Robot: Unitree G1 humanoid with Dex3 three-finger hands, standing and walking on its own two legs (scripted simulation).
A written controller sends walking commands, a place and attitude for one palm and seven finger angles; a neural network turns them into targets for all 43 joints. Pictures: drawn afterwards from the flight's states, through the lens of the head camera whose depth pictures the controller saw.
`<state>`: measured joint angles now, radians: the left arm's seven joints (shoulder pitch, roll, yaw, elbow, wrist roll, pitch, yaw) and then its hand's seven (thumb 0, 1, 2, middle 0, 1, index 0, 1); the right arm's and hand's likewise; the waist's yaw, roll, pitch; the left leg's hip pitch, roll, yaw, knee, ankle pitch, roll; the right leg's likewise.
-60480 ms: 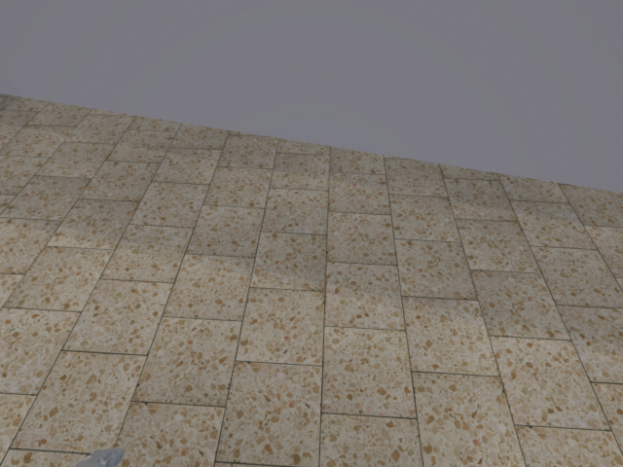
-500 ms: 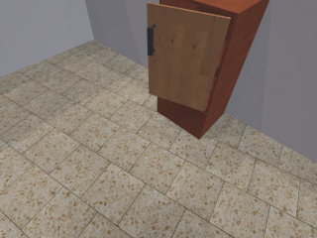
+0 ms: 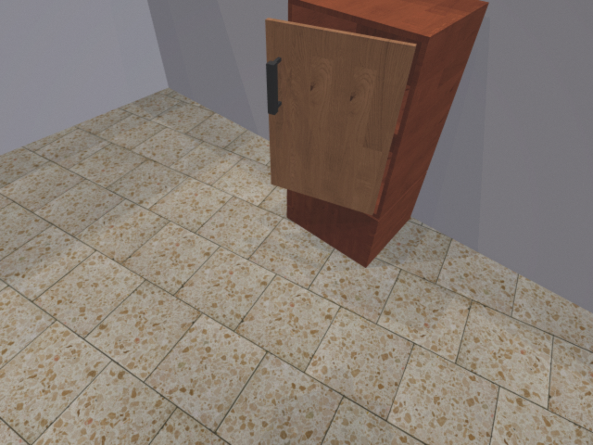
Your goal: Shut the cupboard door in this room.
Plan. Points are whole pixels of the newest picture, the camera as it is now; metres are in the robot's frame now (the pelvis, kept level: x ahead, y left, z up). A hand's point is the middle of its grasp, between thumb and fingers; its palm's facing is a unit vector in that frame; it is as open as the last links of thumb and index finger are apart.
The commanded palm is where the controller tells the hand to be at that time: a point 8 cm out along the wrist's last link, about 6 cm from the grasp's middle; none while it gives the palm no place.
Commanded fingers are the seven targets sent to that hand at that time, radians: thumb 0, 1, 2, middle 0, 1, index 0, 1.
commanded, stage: look to check the result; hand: left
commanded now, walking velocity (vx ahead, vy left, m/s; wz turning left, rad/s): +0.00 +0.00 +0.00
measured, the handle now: (275, 86) +1.07 +0.11 -0.02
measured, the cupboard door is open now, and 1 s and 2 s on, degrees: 17 17 17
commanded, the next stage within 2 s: walk to a spot facing it in 0.54 s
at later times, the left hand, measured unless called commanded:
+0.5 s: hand out of the picture +0.03 +0.20 -0.17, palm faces +0.00 -0.96 -0.26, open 7.4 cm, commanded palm none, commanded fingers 0.00 0.90 0.90 -0.20 -0.30 -0.20 -0.30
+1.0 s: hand out of the picture +0.05 +0.20 -0.19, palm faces +0.16 -0.96 -0.25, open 7.4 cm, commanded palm none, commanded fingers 0.00 0.90 0.90 -0.20 -0.30 -0.20 -0.30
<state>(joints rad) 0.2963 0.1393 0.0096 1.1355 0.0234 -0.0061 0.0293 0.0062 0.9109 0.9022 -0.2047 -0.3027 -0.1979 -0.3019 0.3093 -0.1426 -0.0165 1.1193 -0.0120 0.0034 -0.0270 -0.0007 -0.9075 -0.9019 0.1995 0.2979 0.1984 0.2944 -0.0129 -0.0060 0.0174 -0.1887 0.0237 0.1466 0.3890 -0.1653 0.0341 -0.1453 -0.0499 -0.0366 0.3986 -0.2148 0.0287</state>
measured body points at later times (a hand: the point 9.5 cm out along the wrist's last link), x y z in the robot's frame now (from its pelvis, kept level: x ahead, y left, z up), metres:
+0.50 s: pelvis +0.01 -0.01 +0.00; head +0.02 -0.01 +0.45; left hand +0.03 +0.25 -0.15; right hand +0.04 -0.27 -0.15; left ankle +0.03 +0.10 -0.74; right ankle +0.00 -0.14 -0.74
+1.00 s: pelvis +0.02 -0.01 -0.02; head +0.04 +0.01 +0.43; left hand +0.04 +0.25 -0.17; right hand +0.10 -0.25 -0.16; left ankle +0.03 +0.09 -0.74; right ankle +0.00 -0.14 -0.74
